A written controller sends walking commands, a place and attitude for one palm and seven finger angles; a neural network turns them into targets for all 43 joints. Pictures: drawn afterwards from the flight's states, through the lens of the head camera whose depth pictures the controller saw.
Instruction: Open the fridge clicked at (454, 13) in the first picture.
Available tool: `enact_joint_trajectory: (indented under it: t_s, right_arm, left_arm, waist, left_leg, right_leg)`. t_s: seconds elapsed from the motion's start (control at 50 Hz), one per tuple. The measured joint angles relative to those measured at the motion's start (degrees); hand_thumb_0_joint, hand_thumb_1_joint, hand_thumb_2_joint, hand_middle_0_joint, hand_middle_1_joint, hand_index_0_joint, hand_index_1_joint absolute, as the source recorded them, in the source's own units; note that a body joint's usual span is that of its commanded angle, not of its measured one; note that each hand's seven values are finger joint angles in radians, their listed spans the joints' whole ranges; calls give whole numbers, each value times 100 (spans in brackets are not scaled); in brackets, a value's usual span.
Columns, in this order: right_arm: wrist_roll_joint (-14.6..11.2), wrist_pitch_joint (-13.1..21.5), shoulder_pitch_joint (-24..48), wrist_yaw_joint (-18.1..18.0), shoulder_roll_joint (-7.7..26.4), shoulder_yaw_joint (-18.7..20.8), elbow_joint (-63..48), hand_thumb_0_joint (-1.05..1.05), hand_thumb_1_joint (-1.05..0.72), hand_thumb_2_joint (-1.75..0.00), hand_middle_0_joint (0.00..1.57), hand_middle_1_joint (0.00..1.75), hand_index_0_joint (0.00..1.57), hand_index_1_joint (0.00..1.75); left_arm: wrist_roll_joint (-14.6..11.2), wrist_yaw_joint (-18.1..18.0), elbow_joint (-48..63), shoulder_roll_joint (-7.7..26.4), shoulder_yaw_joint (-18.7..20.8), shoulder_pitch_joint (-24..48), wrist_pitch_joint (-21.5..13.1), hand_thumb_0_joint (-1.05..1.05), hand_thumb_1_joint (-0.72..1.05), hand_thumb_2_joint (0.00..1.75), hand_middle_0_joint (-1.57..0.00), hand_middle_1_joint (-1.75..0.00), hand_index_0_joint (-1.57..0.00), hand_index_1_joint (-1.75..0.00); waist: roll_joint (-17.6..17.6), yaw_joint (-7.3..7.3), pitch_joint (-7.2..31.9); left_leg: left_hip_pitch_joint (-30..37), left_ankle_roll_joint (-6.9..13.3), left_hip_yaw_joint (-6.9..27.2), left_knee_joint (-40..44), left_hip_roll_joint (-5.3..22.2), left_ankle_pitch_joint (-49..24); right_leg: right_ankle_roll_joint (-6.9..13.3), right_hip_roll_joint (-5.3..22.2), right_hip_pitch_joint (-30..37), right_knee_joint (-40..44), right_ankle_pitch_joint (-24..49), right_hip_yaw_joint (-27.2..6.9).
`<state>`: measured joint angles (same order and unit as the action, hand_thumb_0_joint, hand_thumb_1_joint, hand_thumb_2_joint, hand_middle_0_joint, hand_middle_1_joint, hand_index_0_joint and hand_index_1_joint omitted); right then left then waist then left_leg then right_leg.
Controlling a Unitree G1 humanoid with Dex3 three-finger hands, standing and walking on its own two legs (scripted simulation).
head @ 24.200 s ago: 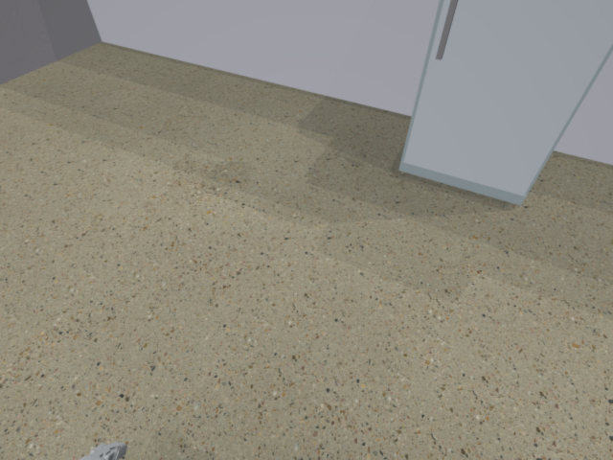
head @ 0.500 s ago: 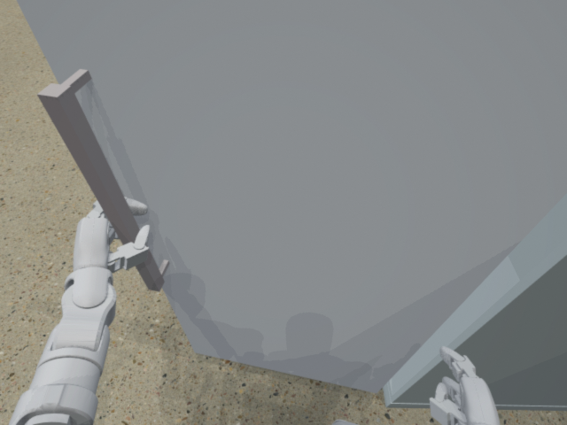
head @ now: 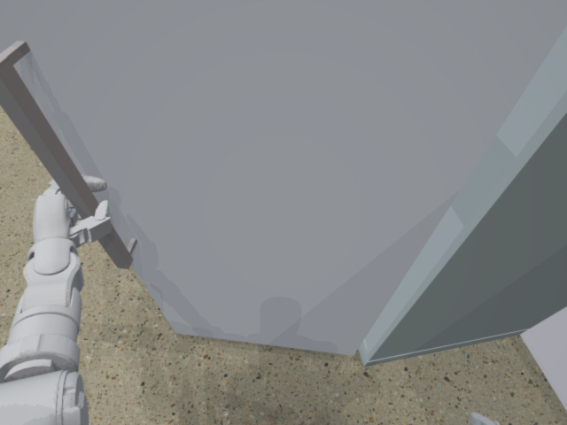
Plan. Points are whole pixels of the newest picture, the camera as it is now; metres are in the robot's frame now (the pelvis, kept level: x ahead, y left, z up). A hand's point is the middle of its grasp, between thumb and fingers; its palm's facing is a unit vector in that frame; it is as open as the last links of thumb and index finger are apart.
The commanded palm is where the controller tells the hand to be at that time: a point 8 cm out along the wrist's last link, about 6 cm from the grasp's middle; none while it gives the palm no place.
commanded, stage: stop walking and hold the door back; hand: left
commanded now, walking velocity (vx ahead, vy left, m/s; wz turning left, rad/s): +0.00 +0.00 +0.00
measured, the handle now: (85, 184) +0.44 +0.29 +0.08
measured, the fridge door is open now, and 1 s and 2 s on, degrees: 73 77 77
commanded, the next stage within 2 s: loosen the grip on the handle in 0.22 s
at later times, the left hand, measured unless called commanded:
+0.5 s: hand (88, 243) +0.35 +0.27 +0.05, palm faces +0.36 -0.90 -0.26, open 6.9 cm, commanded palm +0.32 +0.31 +0.06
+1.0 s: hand (82, 249) +0.36 +0.29 +0.03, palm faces +0.38 -0.88 -0.28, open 14.1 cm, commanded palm +0.32 +0.33 +0.04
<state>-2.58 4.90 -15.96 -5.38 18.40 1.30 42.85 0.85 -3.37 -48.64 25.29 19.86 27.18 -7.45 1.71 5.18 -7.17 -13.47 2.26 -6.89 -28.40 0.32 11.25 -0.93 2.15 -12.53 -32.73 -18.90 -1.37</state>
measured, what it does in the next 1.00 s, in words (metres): stands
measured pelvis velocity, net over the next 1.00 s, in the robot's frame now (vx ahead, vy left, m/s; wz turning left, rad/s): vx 0.02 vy -0.02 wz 0.00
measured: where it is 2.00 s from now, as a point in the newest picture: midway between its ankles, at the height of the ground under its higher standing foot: outside the picture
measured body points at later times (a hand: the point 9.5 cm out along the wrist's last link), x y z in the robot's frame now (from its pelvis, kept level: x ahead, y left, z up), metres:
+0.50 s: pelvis -0.01 -0.02 -0.01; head +0.00 -0.01 +0.44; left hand +0.33 +0.32 +0.07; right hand +0.15 -0.28 -0.09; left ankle +0.05 +0.10 -0.73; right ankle +0.01 -0.14 -0.73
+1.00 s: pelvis +0.02 -0.02 -0.02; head +0.06 -0.02 +0.43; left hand +0.33 +0.33 +0.05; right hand +0.12 -0.29 -0.13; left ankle +0.05 +0.10 -0.73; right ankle +0.01 -0.14 -0.73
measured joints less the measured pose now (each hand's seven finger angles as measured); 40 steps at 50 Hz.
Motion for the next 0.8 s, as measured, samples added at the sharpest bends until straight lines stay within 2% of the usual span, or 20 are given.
enact_joint_trajectory:
  t_s: [0.04,0.08,0.12,0.22,0.32,0.34,0.38,0.44,0.54,0.68,0.8]
  right_arm:
    - [23,26,26,-7,-36,6,-99,1,-90,-90,20,30,20,30]
    - [34,68,38,-8,-105,-32,-194,1,-90,-90,20,30,20,30]
    - [29,92,70,-6,-193,-103,-233,1,-90,-90,20,30,20,30]
    - [34,77,171,-50,-405,-233,-182,1,-90,-90,20,30,20,30]
    - [49,76,345,-110,-430,-320,-72,1,-90,-90,21,30,20,30]
    - [94,45,371,-42,-455,-252,-118,1,-90,-90,21,30,20,30]
    - [133,114,376,56,-527,-241,-157,1,-90,-90,21,30,20,30]
    - [156,168,400,116,-543,-262,-290,1,-90,-90,21,30,21,30]
    - [165,199,302,119,-287,-202,-537,0,-90,-90,21,30,21,30]
    - [121,122,3,10,-159,-216,-395,0,-90,-90,21,30,20,30]
    - [158,35,-213,-16,-203,-207,-248,1,-90,-90,20,30,20,30]
  left_arm:
    - [-25,10,227,-56,17,-216,9,2,65,76,-26,-129,-44,-140]
    - [-63,-19,517,-117,-31,-418,30,1,65,76,-27,-129,-43,-140]
    - [-86,-41,780,-175,-93,-607,36,1,65,76,-28,-129,-42,-140]
    - [-79,-78,1008,-327,-326,-882,14,1,64,77,-29,-130,-43,-140]
    - [-44,-84,582,-401,-567,-667,-48,1,62,80,-30,-131,-44,-140]
    - [129,92,454,-410,-407,-552,-61,0,61,79,-31,-132,-45,-140]
    - [308,339,109,-332,-170,-255,-50,-1,58,79,-32,-132,-45,-140]
    - [269,456,-26,-227,141,-39,39,-1,54,76,-34,-131,-45,-140]
    - [411,302,106,-75,25,-121,-124,0,31,63,-35,-131,-45,-140]
    - [76,327,9,202,101,-214,-259,0,-20,37,-39,-133,-43,-137]
    - [-14,516,249,304,280,-520,-453,-1,-43,26,-36,-129,-42,-133]
  waist:
    - [-75,-4,54]
    - [-155,-66,61]
    - [-210,-158,54]
    - [-260,-458,251]
    - [-330,-717,409]
    - [-332,-748,416]
    - [-158,-672,606]
    - [54,-519,780]
    - [-21,-406,838]
    - [-52,-433,879]
    - [-107,-391,940]
  left_leg:
    - [-14,8,-5,73,54,18]
    - [-54,-15,7,77,127,-6]
    - [-76,-46,18,11,194,25]
    - [-77,-102,13,48,240,35]
    - [-113,-105,15,72,211,7]
    - [-147,-110,22,52,225,2]
    - [-360,-126,95,64,158,-75]
    - [-685,-187,230,-117,150,-99]
    - [-1143,-215,317,-571,217,66]
    - [-1546,-202,471,-921,208,249]
    - [-1787,-261,499,-1177,263,428]
  right_leg:
    - [38,1,13,134,-79,91]
    - [28,-8,89,433,307,207]
    - [-33,-38,179,661,734,273]
    - [-52,-80,163,673,595,274]
    - [-35,-51,68,556,535,276]
    - [-24,-64,38,542,537,282]
    - [17,1,-226,351,481,359]
    - [79,21,-546,57,361,486]
    - [139,-27,-948,-319,238,549]
    - [182,-115,-1340,-610,111,520]
    - [195,-167,-1535,-764,-37,526]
